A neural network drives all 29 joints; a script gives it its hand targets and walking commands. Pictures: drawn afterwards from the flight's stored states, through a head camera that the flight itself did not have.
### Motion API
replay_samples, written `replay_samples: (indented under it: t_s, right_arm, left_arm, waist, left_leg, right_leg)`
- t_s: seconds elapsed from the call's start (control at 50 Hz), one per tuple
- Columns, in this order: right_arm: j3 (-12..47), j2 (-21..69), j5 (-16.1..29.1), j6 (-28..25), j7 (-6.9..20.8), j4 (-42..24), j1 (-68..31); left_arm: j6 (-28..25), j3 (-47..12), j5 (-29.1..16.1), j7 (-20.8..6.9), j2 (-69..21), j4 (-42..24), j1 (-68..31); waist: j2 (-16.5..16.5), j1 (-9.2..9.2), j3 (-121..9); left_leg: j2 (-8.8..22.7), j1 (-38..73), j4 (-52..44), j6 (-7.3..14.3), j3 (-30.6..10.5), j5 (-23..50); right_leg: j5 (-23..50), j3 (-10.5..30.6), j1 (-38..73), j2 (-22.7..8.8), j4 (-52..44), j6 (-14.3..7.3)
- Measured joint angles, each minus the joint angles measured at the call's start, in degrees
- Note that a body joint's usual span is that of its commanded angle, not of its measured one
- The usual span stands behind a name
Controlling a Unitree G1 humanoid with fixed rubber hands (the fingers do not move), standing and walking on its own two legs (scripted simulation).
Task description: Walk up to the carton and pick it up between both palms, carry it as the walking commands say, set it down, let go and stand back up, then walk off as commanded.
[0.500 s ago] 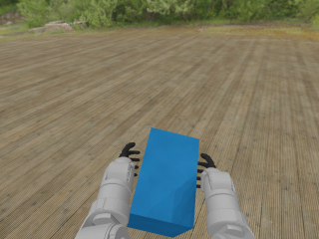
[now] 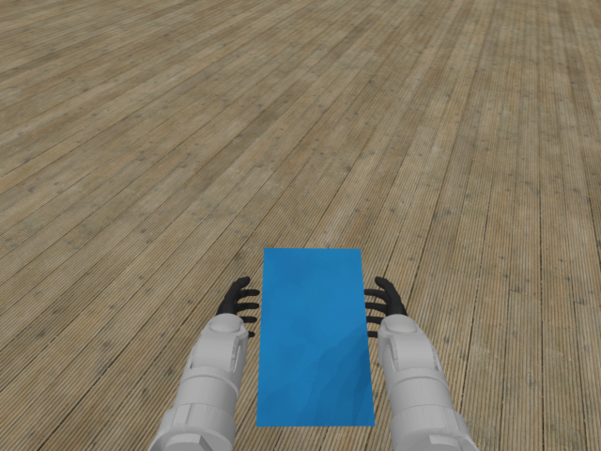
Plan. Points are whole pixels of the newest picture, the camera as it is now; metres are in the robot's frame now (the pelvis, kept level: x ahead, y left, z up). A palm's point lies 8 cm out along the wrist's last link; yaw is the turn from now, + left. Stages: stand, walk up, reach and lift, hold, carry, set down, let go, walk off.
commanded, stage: set down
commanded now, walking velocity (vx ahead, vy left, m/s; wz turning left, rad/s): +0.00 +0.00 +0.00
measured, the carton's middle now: (309, 340) +0.34 -0.02 -0.09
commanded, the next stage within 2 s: none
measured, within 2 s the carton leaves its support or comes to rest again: neither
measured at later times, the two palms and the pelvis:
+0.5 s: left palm (238, 350) +0.32 +0.09 -0.10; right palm (379, 355) +0.31 -0.14 -0.09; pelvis -0.03 +0.00 -0.04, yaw +0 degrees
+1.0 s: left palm (246, 350) +0.37 +0.09 -0.19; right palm (366, 361) +0.34 -0.14 -0.18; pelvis -0.04 +0.00 -0.13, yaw -1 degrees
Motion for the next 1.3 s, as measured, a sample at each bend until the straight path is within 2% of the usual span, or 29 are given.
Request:
replay_samples:
  t_s: [0.22,0.38,0.52,0.68,0.78,0.96,1.14,1.3]
  right_arm:
    - [0.34,-0.86,2.15,-11.48,-0.28,1.13,2.17]
    - [-1.95,0.04,2.26,-18.3,-2.06,2.38,-0.12]
    - [-3.73,1.23,2.7,-21.96,-4.44,2.9,-3.42]
    - [-3.78,2.63,4.76,-23.26,-8.04,2.32,-7.73]
    - [-4.17,2.49,5.32,-22.53,-9.11,2.16,-9.51]
    - [-5.56,1.56,5.88,-20.99,-8.53,2.75,-11.3]
    - [-6.14,0.81,6.53,-21.74,-7.23,3.24,-13.12]
    - [-5.77,0.21,7.72,-22.21,-7.14,3.0,-15.0]
  left_arm:
    - [-11.52,-1.58,-1.19,1.68,0.41,2.34,1.04]
    - [-18.35,1.09,-0.91,3.12,-0.47,3.51,-1.3]
    - [-22.04,4.42,-1.1,4.83,-1.27,4.03,-5.07]
    - [-23.6,4.82,-3.82,6.3,1.53,6.18,-11.13]
    - [-23.01,5.01,-4.73,6.72,2.39,7.84,-14.23]
    - [-21.92,5.29,-4.32,7.68,2.25,9.53,-16.4]
    - [-22.3,5.04,-3.97,8.48,2.46,9.22,-17.66]
    - [-22.53,4.58,-5.07,8.78,3.02,8.26,-19.02]
  waist:
    - [-0.12,0.27,-3.4]
    - [0.39,0.08,-3.98]
    - [1.24,0.22,-3.81]
    - [1.79,0.25,-3.35]
    - [1.92,0.35,-3.59]
    - [1.53,-0.07,-6.3]
    - [1.37,-0.72,-8.8]
    - [1.77,-0.77,-9.55]
  left_leg:
    - [-0.4,-14.4,4.43,0.05,0.5,-0.64]
    - [-0.94,-25.25,10.89,-0.4,-0.09,-1.59]
    - [-1.41,-36.13,20.21,-0.93,-0.45,-3.99]
    - [-2.3,-47.32,32.11,-1.6,-0.69,-7.9]
    - [-3.12,-51.98,37.71,-1.83,-0.87,-10.15]
    - [-3.93,-58.74,43.79,-1.77,-1.16,-13.1]
    - [-4.59,-66.1,47.94,-1.95,-1.77,-14.57]
    - [-5.37,-72.69,52.11,-2.16,-1.93,-15.47]
  right_leg:
    - [-0.53,0.85,-14.59,0.32,4.45,0.52]
    - [-1.75,0.55,-25.41,0.82,11.16,0.71]
    - [-4.15,0.41,-36.3,1.8,20.52,0.89]
    - [-7.99,0.65,-47.69,3.15,32.61,1.29]
    - [-10.36,0.86,-52.36,3.66,38.3,1.56]
    - [-13.22,0.94,-58.91,4.29,43.99,1.94]
    - [-14.66,0.7,-65.97,4.78,47.66,2.27]
    - [-15.69,0.81,-72.46,5.19,51.78,2.74]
